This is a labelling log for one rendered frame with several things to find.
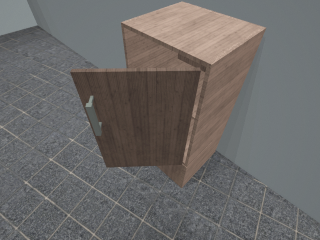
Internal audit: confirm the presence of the cupboard door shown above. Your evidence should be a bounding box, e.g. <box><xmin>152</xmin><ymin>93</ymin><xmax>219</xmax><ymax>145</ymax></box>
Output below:
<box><xmin>70</xmin><ymin>67</ymin><xmax>201</xmax><ymax>168</ymax></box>

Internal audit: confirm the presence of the handle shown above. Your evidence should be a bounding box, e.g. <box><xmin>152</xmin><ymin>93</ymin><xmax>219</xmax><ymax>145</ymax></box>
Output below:
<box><xmin>85</xmin><ymin>95</ymin><xmax>102</xmax><ymax>136</ymax></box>

